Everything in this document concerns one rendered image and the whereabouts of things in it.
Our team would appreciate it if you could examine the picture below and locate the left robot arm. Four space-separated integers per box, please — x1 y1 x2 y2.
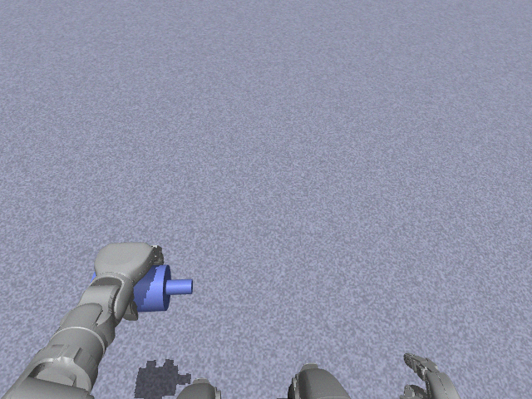
1 272 134 399

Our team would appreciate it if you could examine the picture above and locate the left robot hand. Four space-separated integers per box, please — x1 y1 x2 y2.
94 242 164 321

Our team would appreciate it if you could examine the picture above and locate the bottle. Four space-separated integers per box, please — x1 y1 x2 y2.
91 264 193 313

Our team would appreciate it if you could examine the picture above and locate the right robot hand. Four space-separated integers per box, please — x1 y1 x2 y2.
399 353 461 399

